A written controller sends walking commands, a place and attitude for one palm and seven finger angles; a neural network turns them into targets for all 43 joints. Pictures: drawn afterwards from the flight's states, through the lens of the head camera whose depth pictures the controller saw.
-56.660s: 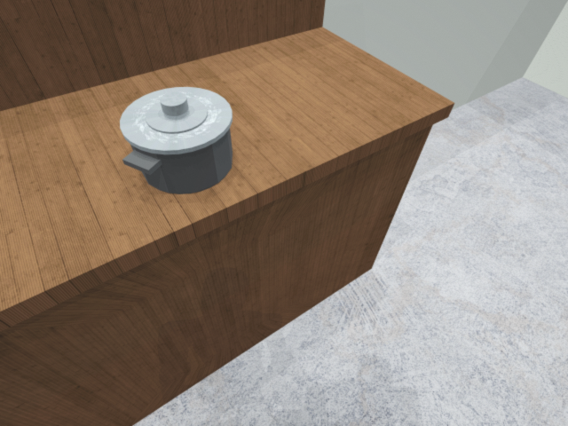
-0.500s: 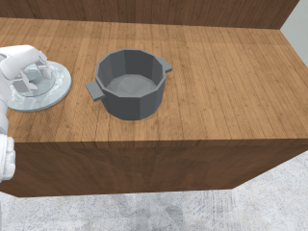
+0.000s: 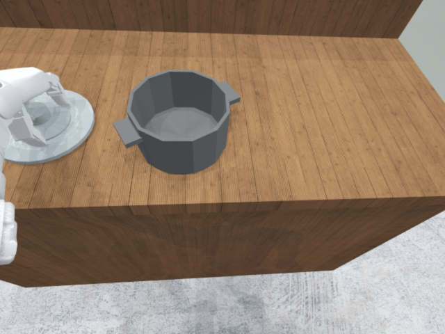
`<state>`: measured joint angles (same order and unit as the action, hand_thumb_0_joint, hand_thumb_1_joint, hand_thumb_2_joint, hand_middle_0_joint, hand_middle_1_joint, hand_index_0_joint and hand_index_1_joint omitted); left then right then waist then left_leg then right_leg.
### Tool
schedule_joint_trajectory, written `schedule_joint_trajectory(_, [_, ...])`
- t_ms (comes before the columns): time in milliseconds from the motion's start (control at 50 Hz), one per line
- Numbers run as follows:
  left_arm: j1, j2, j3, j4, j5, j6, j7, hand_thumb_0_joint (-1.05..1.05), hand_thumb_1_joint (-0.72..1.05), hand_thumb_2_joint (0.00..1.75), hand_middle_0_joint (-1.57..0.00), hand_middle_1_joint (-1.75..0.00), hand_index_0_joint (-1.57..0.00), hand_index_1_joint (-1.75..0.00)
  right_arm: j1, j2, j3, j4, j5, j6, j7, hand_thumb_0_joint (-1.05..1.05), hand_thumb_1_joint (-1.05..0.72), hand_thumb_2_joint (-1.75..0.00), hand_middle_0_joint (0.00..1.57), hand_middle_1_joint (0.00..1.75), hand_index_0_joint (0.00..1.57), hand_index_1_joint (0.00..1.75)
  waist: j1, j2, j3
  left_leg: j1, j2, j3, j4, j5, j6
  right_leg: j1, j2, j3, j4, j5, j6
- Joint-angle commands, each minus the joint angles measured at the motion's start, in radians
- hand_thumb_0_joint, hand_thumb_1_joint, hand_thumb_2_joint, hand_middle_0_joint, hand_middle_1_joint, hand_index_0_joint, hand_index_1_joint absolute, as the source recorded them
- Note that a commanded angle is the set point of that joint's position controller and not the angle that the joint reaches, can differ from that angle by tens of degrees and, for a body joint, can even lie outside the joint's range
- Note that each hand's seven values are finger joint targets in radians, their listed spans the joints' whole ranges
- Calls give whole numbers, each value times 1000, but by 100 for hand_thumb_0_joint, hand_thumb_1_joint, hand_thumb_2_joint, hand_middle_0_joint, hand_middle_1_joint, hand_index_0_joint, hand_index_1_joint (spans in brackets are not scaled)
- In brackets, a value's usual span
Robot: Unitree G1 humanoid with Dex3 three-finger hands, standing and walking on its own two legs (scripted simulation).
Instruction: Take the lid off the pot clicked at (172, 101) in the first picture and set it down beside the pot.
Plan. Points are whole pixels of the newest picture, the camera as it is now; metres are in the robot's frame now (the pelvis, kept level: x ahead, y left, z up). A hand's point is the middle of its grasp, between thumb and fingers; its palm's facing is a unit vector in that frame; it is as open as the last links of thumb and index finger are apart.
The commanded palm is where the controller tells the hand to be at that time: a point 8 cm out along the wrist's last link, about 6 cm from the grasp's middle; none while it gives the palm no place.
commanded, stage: raise the empty hand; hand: left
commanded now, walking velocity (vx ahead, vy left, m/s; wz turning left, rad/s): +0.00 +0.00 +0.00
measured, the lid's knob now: (36, 113) +0.50 +0.33 +0.08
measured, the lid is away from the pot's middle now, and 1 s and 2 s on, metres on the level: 0.26 0.26 0.26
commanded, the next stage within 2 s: draw the hand back to the body in 1.40 s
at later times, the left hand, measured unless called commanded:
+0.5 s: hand (14, 100) +0.46 +0.32 +0.15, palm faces -0.36 -0.08 -0.93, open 11.0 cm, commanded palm +0.48 +0.31 +0.21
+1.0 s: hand out of the picture +0.47 +0.32 +0.20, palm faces -0.30 -0.11 -0.95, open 11.0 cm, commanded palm +0.48 +0.31 +0.26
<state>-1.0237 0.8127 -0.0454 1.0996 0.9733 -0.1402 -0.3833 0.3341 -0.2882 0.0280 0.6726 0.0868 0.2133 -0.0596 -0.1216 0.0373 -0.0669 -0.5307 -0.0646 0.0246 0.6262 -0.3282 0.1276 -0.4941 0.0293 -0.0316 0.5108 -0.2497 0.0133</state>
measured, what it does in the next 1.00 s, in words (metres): stands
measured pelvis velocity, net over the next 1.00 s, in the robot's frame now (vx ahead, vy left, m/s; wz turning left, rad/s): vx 0.00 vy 0.01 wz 0.02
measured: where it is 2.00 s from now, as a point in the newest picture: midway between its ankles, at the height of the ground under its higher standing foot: outside the picture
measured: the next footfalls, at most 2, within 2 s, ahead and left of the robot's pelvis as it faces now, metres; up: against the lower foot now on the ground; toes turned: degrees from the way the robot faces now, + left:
none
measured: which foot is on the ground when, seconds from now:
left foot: down 0.00-1.00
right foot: down 0.00-1.00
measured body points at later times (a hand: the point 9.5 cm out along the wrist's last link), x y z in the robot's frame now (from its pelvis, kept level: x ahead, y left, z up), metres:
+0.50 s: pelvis +0.00 +0.01 +0.00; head +0.07 +0.02 +0.45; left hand +0.48 +0.32 +0.20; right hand +0.03 -0.27 -0.12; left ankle -0.02 +0.03 -0.73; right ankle -0.01 -0.14 -0.73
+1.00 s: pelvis +0.00 +0.01 +0.01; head +0.06 +0.03 +0.45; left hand +0.49 +0.32 +0.25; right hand +0.04 -0.27 -0.11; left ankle -0.02 +0.03 -0.73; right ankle -0.01 -0.14 -0.72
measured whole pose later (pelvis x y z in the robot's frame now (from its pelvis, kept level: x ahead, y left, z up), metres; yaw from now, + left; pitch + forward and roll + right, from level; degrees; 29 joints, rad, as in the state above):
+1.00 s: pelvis +0.00 +0.01 +0.01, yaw +1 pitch +10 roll -4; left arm -1.20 0.82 -0.11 1.08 0.96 -0.06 -0.47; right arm 0.33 -0.30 0.03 0.68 0.09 0.17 -0.04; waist -0.12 0.04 -0.06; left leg -0.42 -0.09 0.01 0.52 -0.28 0.14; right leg -0.38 0.01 -0.03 0.42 -0.22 0.01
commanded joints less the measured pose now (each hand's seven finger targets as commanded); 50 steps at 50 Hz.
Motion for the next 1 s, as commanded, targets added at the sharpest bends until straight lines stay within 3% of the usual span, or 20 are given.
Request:
schedule_joint_trajectory(0, [-428,335,100,-146,-8,-20,39,0,-8,79,-41,-74,-41,-74,103,-183,-64,-61,-8,-17,-25,0,-90,-90,20,30,20,30,-4,96,-425,399,64,-110,-19,606,-80,24,38,-14,-15,234,-59])
schedule_joint_trajectory(80, [-420,256,35,-110,-18,-6,26,0,-8,79,-41,-74,-41,-74,95,-190,-65,-53,-1,-12,-15,0,-90,-90,20,30,20,30,-8,102,-323,364,72,-113,-32,533,-80,-44,37,-21,-24,179,-63])
schedule_joint_trajectory(100, [-478,242,14,-172,-19,-6,23,0,-8,79,-41,-74,-41,-74,96,-193,-69,-49,-2,-11,-13,0,-90,-90,20,30,20,30,-14,131,-352,404,80,-125,-37,549,-86,-56,36,-22,-26,174,-62])
schedule_joint_trajectory(180, [-571,383,133,-389,-10,-38,35,0,-8,79,-41,-74,-41,-74,96,-179,-79,-76,-18,-18,-23,0,-90,-90,20,30,20,30,5,220,-562,585,81,-150,-10,790,-100,30,42,-6,-30,264,-61])
schedule_joint_trajectory(220, [-493,388,152,-302,-27,-39,36,0,-8,79,-41,-74,-41,-74,105,-182,-74,-68,-15,-20,-27,0,-90,-90,20,30,20,30,0,178,-516,557,84,-150,-14,815,-104,23,41,-14,-31,272,-59])
schedule_joint_trajectory(260, [-421,309,92,-126,-41,-7,26,0,-8,79,-41,-74,-41,-74,95,-182,-65,-49,-6,-20,-18,0,-90,-90,20,30,20,30,-8,91,-350,420,76,-124,-40,621,-85,-3,38,-21,-42,213,-56])
schedule_joint_trajectory(300, [-409,252,29,-69,-37,26,18,0,-8,79,-41,-74,-41,-74,86,-190,-59,-50,5,-21,-7,0,-90,-90,20,30,20,30,-3,66,-256,343,72,-119,-72,499,-83,-17,37,-26,-51,167,-63])
schedule_joint_trajectory(320, [-447,215,-7,-110,-28,30,12,0,-8,79,-41,-74,-41,-74,76,-195,-64,-53,5,-21,-4,0,-90,-90,20,30,20,30,0,115,-266,372,76,-119,-74,527,-90,-28,30,-23,-53,173,-68])
schedule_joint_trajectory(340, [-473,255,22,-153,-13,32,13,0,-8,79,-41,-74,-41,-74,77,-194,-65,-56,1,-19,1,0,-90,-90,20,30,20,30,6,131,-304,401,76,-129,-64,561,-94,-17,34,-24,-47,180,-69])
schedule_joint_trajectory(380, [-558,247,14,-265,-4,28,4,0,-8,79,-41,-74,-41,-74,76,-186,-75,-69,-5,-20,2,0,-90,-90,20,30,20,30,0,177,-405,512,83,-159,-49,684,-108,-13,40,-19,-46,211,-67])
schedule_joint_trajectory(440, [-561,363,116,-320,-24,8,-4,0,-8,79,-41,-74,-41,-74,74,-183,-76,-85,-15,-22,-6,0,-90,-90,20,30,20,30,8,133,-498,542,77,-157,-44,727,-95,70,36,-6,-53,254,-58])
schedule_joint_trajectory(480, [-534,288,57,-221,-44,20,-17,0,-8,79,-41,-74,-41,-74,74,-181,-71,-73,-6,-24,-12,0,-90,-90,20,30,20,30,-10,66,-427,479,72,-140,-63,631,-80,63,32,-12,-62,243,-52])
schedule_joint_trajectory(500, [-509,300,63,-156,-46,30,-15,0,-8,79,-41,-74,-41,-74,82,-186,-66,-62,0,-24,-11,0,-90,-90,20,30,20,30,-9,22,-359,422,74,-136,-81,553,-77,54,32,-19,-65,210,-52])
schedule_joint_trajectory(520, [-541,262,16,-163,-44,35,-19,0,-8,79,-41,-74,-41,-74,76,-192,-65,-57,3,-26,-10,0,-90,-90,20,30,20,30,-12,66,-327,425,78,-136,-95,550,-84,27,26,-21,-73,199,-60])
schedule_joint_trajectory(540, [-550,280,33,-156,-31,41,-15,0,-8,79,-41,-74,-41,-74,79,-191,-66,-54,-2,-28,-6,0,-90,-90,20,30,20,30,-3,64,-319,424,77,-146,-98,528,-87,21,31,-24,-68,176,-61])
schedule_joint_trajectory(620, [-626,249,5,-273,-4,42,-12,0,-8,79,-41,-74,-41,-74,60,-182,-72,-74,-8,-42,6,0,-90,-90,20,30,20,30,6,192,-386,556,89,-178,-83,717,-124,-7,31,-22,-70,199,-70])
schedule_joint_trajectory(700, [-589,288,33,-195,-22,60,-29,0,-8,79,-41,-74,-41,-74,59,-182,-64,-78,-4,-42,1,0,-90,-90,20,30,20,30,-2,67,-378,455,67,-141,-100,574,-90,88,27,-10,-83,221,-60])
schedule_joint_trajectory(760, [-669,214,-39,-209,-24,76,-42,0,-8,79,-41,-74,-41,-74,69,-189,-71,-61,-2,-48,4,0,-90,-90,20,30,20,30,-16,97,-343,499,80,-175,-117,561,-102,21,29,-22,-90,181,-60])
schedule_joint_trajectory(820, [-702,283,13,-280,-15,66,-42,0,-8,79,-41,-74,-41,-74,68,-193,-73,-68,-9,-60,3,0,-90,-90,20,30,20,30,0,144,-402,567,83,-184,-113,651,-120,33,27,-17,-93,196,-67])
schedule_joint_trajectory(980, [-683,244,-23,-185,-8,106,-64,0,-8,79,-41,-74,-41,-74,68,-186,-66,-61,-6,-67,15,0,-90,-90,20,30,20,30,-1,84,-338,496,72,-166,-133,636,-115,76,31,-21,-106,221,-64])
